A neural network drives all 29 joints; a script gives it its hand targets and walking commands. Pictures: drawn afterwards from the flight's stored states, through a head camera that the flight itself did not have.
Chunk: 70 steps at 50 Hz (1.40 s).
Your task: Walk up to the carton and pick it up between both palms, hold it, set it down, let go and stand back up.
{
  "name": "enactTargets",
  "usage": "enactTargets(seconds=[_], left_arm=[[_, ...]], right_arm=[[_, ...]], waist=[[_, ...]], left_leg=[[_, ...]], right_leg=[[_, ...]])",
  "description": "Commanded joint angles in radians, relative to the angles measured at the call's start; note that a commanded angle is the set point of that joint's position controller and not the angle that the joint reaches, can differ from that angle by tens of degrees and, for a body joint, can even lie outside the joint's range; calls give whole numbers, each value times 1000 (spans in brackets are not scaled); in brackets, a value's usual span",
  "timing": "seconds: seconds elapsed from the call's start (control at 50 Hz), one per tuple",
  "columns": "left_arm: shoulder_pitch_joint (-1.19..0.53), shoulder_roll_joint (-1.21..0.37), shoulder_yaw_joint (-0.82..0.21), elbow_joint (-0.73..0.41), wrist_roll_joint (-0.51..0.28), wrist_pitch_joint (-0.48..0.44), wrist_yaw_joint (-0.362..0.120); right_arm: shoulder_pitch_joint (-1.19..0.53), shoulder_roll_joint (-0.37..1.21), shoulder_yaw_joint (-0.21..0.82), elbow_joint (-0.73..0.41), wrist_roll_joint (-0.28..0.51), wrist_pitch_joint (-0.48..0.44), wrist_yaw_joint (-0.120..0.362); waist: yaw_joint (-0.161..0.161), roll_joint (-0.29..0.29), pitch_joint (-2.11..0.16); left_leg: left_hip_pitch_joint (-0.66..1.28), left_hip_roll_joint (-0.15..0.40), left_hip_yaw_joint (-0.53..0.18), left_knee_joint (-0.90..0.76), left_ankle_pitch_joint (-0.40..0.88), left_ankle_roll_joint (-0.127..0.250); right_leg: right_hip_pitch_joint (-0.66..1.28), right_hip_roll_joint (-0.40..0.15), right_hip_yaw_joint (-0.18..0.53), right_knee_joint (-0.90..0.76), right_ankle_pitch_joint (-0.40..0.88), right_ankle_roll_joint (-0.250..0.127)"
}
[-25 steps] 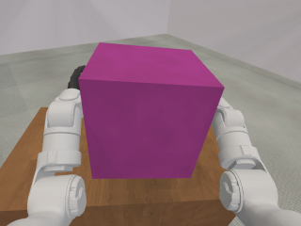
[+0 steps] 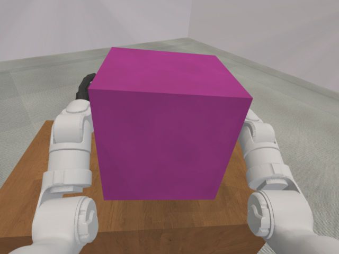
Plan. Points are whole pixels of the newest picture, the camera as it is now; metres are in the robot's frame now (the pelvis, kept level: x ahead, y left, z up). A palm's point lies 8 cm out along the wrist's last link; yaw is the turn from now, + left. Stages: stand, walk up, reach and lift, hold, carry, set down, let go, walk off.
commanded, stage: set down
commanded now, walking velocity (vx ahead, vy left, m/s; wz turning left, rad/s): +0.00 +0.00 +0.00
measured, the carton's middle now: (163, 123) +0.38 +0.00 +0.19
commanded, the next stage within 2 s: none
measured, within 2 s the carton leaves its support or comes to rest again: neither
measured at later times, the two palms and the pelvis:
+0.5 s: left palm (99, 117) +0.43 +0.16 +0.17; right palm (230, 125) +0.41 -0.19 +0.15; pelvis +0.03 -0.01 +0.00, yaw +0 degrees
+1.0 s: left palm (100, 123) +0.42 +0.16 +0.15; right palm (231, 132) +0.40 -0.19 +0.14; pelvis +0.03 +0.00 +0.00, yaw +0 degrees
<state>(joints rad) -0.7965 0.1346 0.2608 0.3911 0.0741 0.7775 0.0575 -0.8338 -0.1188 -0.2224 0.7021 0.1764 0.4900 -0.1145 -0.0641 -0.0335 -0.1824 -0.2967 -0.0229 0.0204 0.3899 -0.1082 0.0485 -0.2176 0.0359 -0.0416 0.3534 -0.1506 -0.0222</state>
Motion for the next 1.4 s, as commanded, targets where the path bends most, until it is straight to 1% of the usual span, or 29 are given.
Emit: enactTargets(seconds=[0.0, 0.02, 0.04, 0.12, 0.14, 0.18, 0.24, 0.3, 0.34, 0.4, 0.46, 0.56, 0.6, 0.64, 0.68, 0.74, 0.76, 0.8, 0.88, 0.9, 0.94, 0.98, 1.02, 1.1, 1.2, 1.22, 1.28, 1.32, 1.38], left_arm=[[-910, -608, -308, -139, -70, -165, -198], [-875, -598, -288, -121, -56, -180, -207], [-883, -594, -288, -99, -53, -206, -215], [-769, -519, -180, 42, 51, -251, -264], [-744, -515, -179, 60, 63, -259, -272], [-727, -505, -178, 43, 84, -284, -285], [-736, -531, -235, 1, 52, -315, -276], [-723, -548, -304, -65, 3, -348, -263], [-696, -559, -333, -61, -11, -368, -254], [-655, -602, -431, -164, -46, -401, -231], [-606, -632, -508, -255, -89, -423, -207], [-552, -676, -588, -371, -127, -431, -177], [-534, -687, -619, -421, -140, -424, -170], [-541, -676, -614, -418, -129, -418, -168], [-543, -678, -613, -425, -128, -411, -171], [-566, -654, -568, -333, -115, -409, -186], [-569, -638, -548, -296, -100, -411, -191], [-616, -637, -513, -238, -88, -412, -203], [-640, -612, -449, -121, -60, -421, -227], [-626, -604, -412, -83, -41, -420, -236], [-665, -592, -403, -58, -51, -440, -248], [-639, -592, -382, -19, -30, -447, -257], [-646, -617, -400, -29, -36, -457, -251], [-609, -592, -361, 0, -5, -478, -252], [-563, -585, -342, 21, 9, -498, -269], [-561, -598, -357, -4, -4, -507, -269], [-542, -594, -364, -11, -5, -520, -269], [-571, -596, -371, -14, -2, -532, -271], [-552, -594, -383, -22, -5, -542, -270]], right_arm=[[-1010, 580, 287, -290, 57, -139, 135], [-994, 574, 279, -294, 32, -165, 137], [-977, 576, 262, -297, -5, -194, 139], [-805, 528, 144, -116, -124, -239, 139], [-771, 503, 120, -83, -142, -247, 140], [-748, 530, 130, -79, -152, -281, 139], [-771, 536, 163, -149, -143, -339, 136], [-753, 578, 229, -231, -140, -380, 118], [-730, 590, 261, -254, -141, -395, 110], [-686, 626, 387, -354, -91, -430, 86], [-683, 648, 512, -492, -29, -449, 61], [-689, 669, 618, -652, 51, -455, 39], [-661, 669, 634, -705, 70, -442, 39], [-629, 644, 613, -671, 62, -426, 43], [-620, 639, 610, -680, 67, -417, 49], [-631, 643, 566, -603, 35, -393, 54], [-601, 612, 513, -541, 7, -386, 60], [-637, 605, 470, -485, -18, -386, 68], [-652, 598, 372, -411, -79, -392, 80], [-631, 594, 356, -371, -95, -390, 84], [-640, 605, 326, -356, -126, -399, 90], [-638, 601, 307, -335, -143, -409, 96], [-641, 606, 308, -347, -148, -425, 101], [-569, 606, 305, -296, -167, -428, 103], [-530, 621, 317, -305, -173, -440, 88], [-511, 621, 322, -298, -172, -444, 84], [-494, 639, 363, -337, -161, -454, 74], [-466, 637, 343, -301, -177, -456, 69], [-441, 635, 355, -302, -172, -461, 64]], waist=[[-15, 74, -401], [-8, 58, -393], [-20, 51, -390], [-35, 22, -227], [-52, 35, -203], [-37, 28, -188], [-43, 48, -224], [-45, 30, -342], [-46, 16, -375], [-38, 34, -512], [-26, 0, -614], [-19, 27, -660], [-21, 32, -695], [-40, 57, -633], [-39, 53, -638], [-51, 19, -557], [-72, 40, -516], [-76, 39, -459], [-80, 32, -396], [-69, 21, -345], [-79, 5, -355], [-61, 16, -355], [-70, 35, -383], [-57, 35, -341], [-63, 16, -355], [-76, 19, -372], [-63, 15, -410], [-85, 32, -402], [-90, 42, -415]], left_leg=[[242, 15, -44, -144, -100, -36], [254, 19, -42, -149, -96, -35], [263, 21, -41, -153, -118, -38], [243, 10, -16, -183, -180, -24], [244, 16, -18, -195, -203, -26], [245, 11, -5, -203, -196, -22], [278, 22, -12, -202, -158, -34], [362, 13, -4, -158, -19, -46], [392, 11, -5, -149, 8, -44], [479, 3, -12, -85, 208, -58], [499, -10, -28, -42, 342, -61], [503, -19, -53, 5, 493, -81], [522, -15, -64, 19, 520, -86], [523, -15, -64, 9, 481, -91], [512, -15, -64, 4, 446, -87], [461, -14, -60, -27, 325, -68], [453, -11, -60, -41, 275, -74], [433, -8, -53, -60, 193, -63], [384, 0, -43, -103, 47, -42], [354, 0, -35, -124, 4, -32], [337, 5, -31, -140, -34, -24], [334, 7, -26, -146, -45, -23], [364, 12, -25, -138, -14, -34], [358, 8, -17, -131, 8, -35], [362, 1, -19, -119, 63, -42], [369, 0, -24, -109, 95, -46], [379, -5, -23, -92, 153, -52], [371, -4, -29, -91, 151, -59], [395, -2, -27, -80, 206, -68]], right_leg=[[199, -32, 48, -106, -24, 7], [197, -32, 40, -107, -26, 8], [204, -34, 32, -111, -49, 5], [232, -37, 19, -128, -154, 13], [231, -32, 8, -125, -169, 9], [244, -35, 5, -128, -184, 19], [256, -24, -14, -114, -105, 23], [282, -33, -10, -111, 22, 35], [278, -31, -15, -115, 51, 43], [341, -30, -10, -81, 305, 57], [411, -29, 4, -42, 538, 78], [433, -32, 25, -7, 745, 84], [414, -25, 30, -9, 754, 72], [365, -26, 23, -20, 692, 67], [369, -27, 26, -25, 661, 65], [339, -39, 33, -43, 571, 69], [310, -39, 25, -54, 497, 64], [277, -39, 24, -76, 378, 56], [242, -57, 28, -98, 226, 52], [241, -61, 27, -104, 181, 57], [239, -62, 25, -104, 130, 57], [239, -61, 20, -103, 95, 57], [231, -51, 8, -100, 110, 47], [239, -53, 17, -95, 170, 55], [296, -56, 22, -73, 302, 74], [309, -56, 21, -65, 340, 72], [342, -58, 33, -53, 453, 83], [343, -60, 29, -47, 455, 84], [338, -57, 28, -44, 504, 83]])
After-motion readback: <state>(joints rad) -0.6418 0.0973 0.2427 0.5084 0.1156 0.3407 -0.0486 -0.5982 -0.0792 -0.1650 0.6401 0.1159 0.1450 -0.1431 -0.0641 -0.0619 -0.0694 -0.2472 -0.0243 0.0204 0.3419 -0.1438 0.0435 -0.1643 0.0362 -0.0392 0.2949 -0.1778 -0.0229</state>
